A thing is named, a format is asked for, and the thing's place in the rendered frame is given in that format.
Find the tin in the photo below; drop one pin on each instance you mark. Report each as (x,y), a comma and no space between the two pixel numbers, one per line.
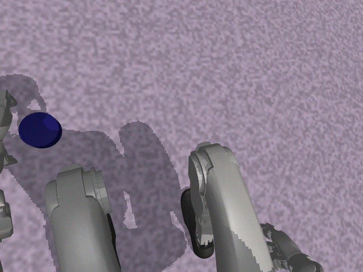
(40,130)

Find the right robot hand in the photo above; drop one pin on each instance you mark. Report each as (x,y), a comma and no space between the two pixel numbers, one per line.
(281,248)

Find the right robot arm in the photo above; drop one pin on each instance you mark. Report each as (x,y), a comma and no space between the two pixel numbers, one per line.
(303,263)

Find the left robot arm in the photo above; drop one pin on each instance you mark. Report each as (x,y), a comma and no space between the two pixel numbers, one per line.
(6,228)

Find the left robot hand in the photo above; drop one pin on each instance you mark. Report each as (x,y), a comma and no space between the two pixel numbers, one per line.
(6,102)

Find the left robot foot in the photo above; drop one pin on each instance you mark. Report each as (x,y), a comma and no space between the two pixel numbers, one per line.
(113,235)

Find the right robot foot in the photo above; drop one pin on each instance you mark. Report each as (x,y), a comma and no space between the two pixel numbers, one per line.
(189,217)

